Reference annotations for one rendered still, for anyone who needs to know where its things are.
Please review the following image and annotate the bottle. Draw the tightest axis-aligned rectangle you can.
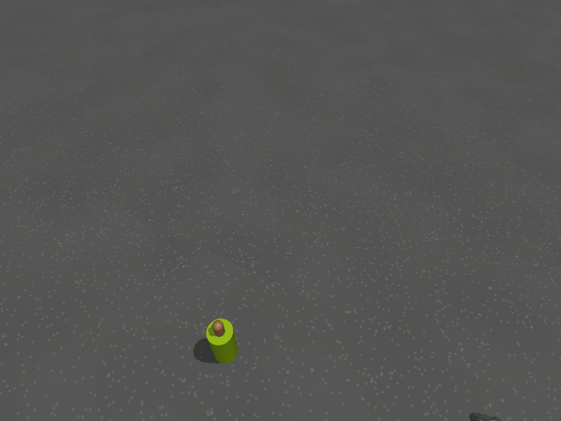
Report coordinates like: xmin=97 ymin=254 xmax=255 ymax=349
xmin=206 ymin=318 xmax=238 ymax=364

